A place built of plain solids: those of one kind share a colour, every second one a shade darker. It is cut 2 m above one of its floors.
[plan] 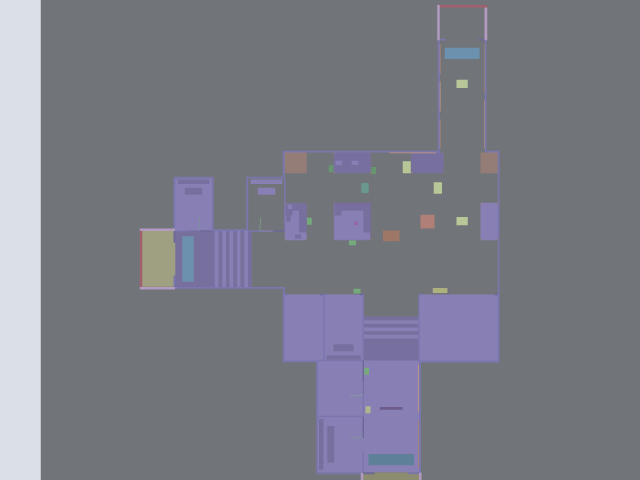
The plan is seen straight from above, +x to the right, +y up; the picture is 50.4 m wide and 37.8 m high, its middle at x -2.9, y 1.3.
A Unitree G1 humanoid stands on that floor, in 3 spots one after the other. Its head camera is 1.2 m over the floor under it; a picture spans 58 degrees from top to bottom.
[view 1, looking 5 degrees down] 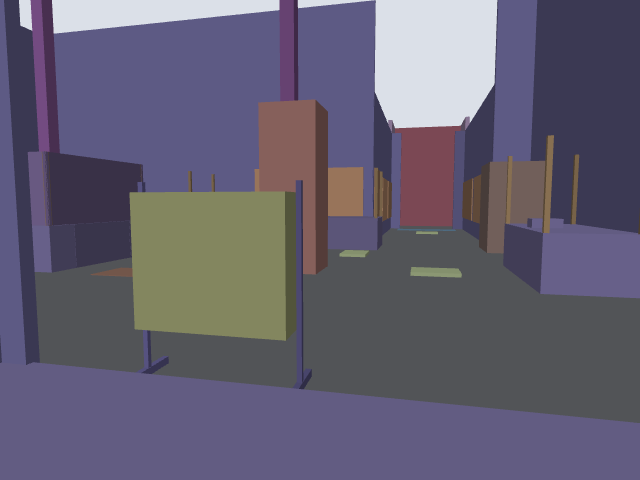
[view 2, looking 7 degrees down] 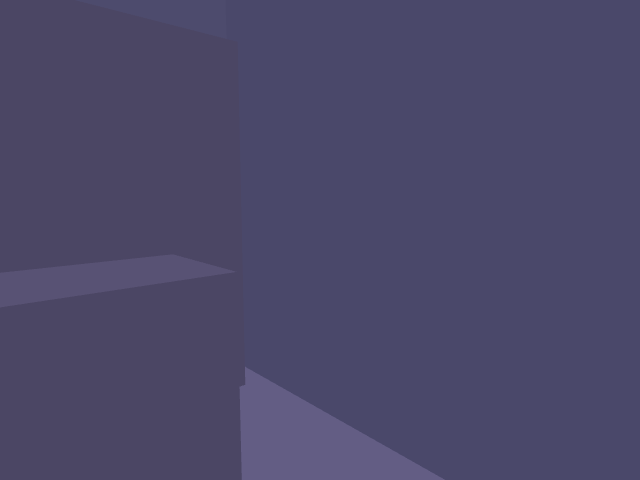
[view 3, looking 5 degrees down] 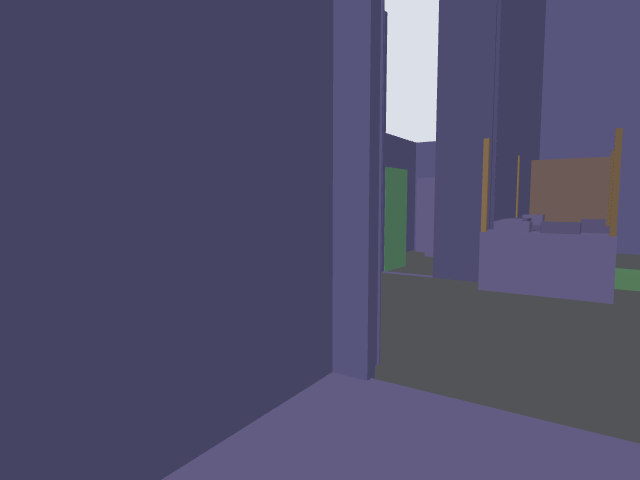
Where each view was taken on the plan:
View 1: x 8.00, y -5.59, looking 103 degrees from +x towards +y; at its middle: pillar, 8.40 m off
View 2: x -1.04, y -5.59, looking -132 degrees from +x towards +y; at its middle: wall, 2.24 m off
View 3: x -4.13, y -5.59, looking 123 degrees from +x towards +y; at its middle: wall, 2.86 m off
